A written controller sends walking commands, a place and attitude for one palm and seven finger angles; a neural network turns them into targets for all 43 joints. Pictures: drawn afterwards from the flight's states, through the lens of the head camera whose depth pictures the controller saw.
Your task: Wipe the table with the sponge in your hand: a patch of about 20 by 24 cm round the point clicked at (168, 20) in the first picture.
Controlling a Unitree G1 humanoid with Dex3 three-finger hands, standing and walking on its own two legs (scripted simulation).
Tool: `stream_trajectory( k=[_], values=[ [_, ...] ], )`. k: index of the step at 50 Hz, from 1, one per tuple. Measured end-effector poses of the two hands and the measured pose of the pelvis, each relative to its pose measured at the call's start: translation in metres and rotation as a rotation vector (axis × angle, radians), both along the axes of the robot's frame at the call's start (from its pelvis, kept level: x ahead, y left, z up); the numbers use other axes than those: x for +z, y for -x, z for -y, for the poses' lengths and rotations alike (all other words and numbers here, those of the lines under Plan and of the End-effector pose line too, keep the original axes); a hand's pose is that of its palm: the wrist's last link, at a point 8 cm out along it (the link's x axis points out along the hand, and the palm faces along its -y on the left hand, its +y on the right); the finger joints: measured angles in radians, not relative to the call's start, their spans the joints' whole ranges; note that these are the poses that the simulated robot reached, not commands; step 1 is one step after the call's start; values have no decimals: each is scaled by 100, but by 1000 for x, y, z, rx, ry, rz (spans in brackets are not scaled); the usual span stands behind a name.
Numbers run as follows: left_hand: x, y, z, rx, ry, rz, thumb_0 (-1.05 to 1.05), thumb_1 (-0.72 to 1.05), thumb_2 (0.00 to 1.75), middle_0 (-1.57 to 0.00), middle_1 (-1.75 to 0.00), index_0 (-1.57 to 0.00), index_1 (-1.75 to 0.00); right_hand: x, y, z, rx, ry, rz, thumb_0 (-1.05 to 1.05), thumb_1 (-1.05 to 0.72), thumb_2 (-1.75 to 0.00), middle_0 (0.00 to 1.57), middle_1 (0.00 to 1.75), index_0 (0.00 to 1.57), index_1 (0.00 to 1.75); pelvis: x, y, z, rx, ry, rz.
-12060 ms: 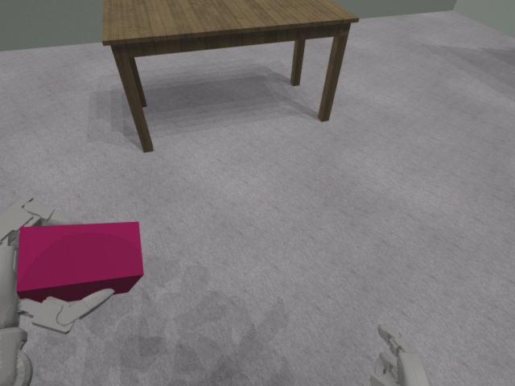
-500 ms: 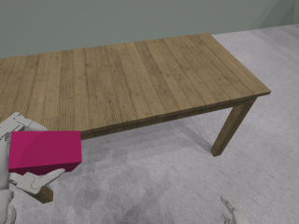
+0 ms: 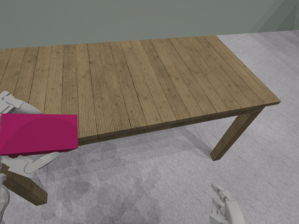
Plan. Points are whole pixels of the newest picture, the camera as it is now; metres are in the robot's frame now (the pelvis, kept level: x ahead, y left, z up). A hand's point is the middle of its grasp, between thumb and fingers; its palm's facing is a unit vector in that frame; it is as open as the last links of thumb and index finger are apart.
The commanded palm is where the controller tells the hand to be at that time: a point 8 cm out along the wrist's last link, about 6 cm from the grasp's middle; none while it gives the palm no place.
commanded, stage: shuffle to correct the standing spot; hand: left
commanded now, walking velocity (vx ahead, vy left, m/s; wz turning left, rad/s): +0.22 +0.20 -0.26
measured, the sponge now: (51, 135) +0.23 +0.23 +0.16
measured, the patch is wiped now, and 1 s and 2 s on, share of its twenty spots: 0.00 0.00 0.00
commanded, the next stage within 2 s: none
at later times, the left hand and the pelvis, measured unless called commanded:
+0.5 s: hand (26, 105) +0.29 +0.31 +0.17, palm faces +0.34 -0.85 -0.39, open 10.5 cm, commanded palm +0.24 +0.36 +0.18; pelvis +0.07 +0.09 -0.03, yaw -3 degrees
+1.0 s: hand out of the picture +0.35 +0.41 +0.16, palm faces +0.35 -0.82 -0.45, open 10.4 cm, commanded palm +0.29 +0.45 +0.18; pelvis +0.11 +0.18 -0.01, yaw -4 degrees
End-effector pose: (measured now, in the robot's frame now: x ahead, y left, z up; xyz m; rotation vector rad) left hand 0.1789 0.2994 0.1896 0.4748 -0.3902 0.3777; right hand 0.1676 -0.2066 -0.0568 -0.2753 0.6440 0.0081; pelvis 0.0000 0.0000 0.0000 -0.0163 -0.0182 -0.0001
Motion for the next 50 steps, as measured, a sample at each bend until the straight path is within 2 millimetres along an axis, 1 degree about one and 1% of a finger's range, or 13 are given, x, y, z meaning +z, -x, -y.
stream_trajectory(
  k=[4, 11, 15, 20, 23, 25, 27, 31, 36, 40, 44, 47, 50],
  values=[
    [6, -11, 1, -40, 4, 52, -1, -54, 100, -69, -138, -71, -137, 0, -26, -7, -5, -3, 33, 1, -90, -90, 21, 30, 20, 30, -5, -16, -12, -6, 13, -12],
    [-26, -47, -13, -68, 30, -76, -1, -53, 100, -69, -138, -71, -136, -5, -49, -14, -75, -8, 37, 1, -90, -90, 20, 30, 20, 30, -13, -38, -30, -34, 3, -8],
    [-25, -62, -20, -74, 11, -101, -1, -53, 100, -69, -138, -71, -136, -14, -51, -20, -81, -11, -6, 1, -90, -90, 20, 30, 20, 30, -15, -47, -37, -2, 42, -1],
    [-7, -58, -32, -101, -10, 40, -1, -53, 100, -69, -137, -71, -136, -18, -49, -27, -62, 35, -111, 1, -90, -90, 20, 30, 20, 30, -17, -54, -51, -26, 37, -8],
    [-5, -64, -43, -124, -32, 65, -1, -53, 100, -69, -137, -71, -136, -21, -50, -34, -105, 53, -121, 1, -90, -90, 20, 30, 20, 30, -21, -64, -69, -43, 25, -6],
    [-7, -75, -52, -143, -68, 74, -1, -53, 100, -69, -137, -71, -136, -31, -53, -40, -149, 61, -84, 1, -90, -90, 20, 30, 20, 30, -32, -70, -86, -53, 19, 11],
    [-7, -89, -62, -141, -122, 67, -1, -53, 100, -69, -137, -71, -136, -42, -54, -50, -201, 33, -65, 1, -90, -90, 20, 30, 20, 30, -37, -71, -96, -69, -10, 28],
    [-4, -113, -78, -105, -173, 5, -1, -53, 100, -69, -137, -71, -136, -53, -51, -80, -232, -75, -76, 1, -91, -90, 20, 30, 20, 30, -33, -73, -101, -82, -37, 25],
    [1, -114, -71, -129, -168, -39, -1, -53, 100, -69, -137, -71, -136, -66, -46, -104, -203, -152, -106, 1, -90, -90, 20, 30, 20, 30, -30, -80, -111, -63, -6, 25],
    [3, -109, -79, -157, -98, -99, -1, -53, 100, -69, -137, -71, -136, -53, -39, -110, -216, -127, -172, 1, -90, -89, 21, 30, 20, 30, -10, -93, -126, -69, -23, 1],
    [0, -112, -112, -95, -116, -171, 0, -53, 101, -69, -137, -71, -136, -35, -41, -107, -245, -61, -181, 1, -90, -89, 21, 30, 20, 30, 3, -102, -141, -83, -52, -38],
    [-7, -120, -139, -47, -96, -165, 0, -53, 101, -69, -137, -71, -136, -26, -51, -107, -238, 10, -147, 1, -90, -90, 20, 30, 20, 30, 1, -106, -157, -77, -52, -35],
    [-14, -130, -156, -52, -61, -99, -1, -53, 101, -69, -137, -71, -136, -25, -69, -112, -249, 68, -74, 1, -90, -90, 20, 30, 20, 30, -12, -108, -179, -74, -36, -13]
  ],
)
